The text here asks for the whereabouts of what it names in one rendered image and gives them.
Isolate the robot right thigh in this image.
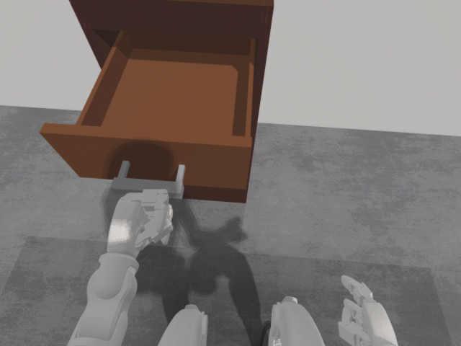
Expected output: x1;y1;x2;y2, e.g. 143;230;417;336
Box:
270;301;325;346

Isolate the robot right shin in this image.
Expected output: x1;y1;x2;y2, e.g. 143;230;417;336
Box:
268;296;297;346

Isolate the drawer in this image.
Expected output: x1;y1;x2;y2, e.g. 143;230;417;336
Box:
39;31;255;190

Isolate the robot left hand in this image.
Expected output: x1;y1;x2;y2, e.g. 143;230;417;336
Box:
107;189;173;259

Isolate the handle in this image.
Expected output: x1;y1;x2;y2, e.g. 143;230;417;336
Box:
110;161;185;199

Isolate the cabinet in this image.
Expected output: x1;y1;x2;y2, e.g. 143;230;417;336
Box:
69;0;274;203

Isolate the robot right hand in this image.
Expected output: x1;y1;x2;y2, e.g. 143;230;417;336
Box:
338;275;398;346

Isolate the robot left forearm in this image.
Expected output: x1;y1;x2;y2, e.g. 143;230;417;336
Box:
67;252;139;346

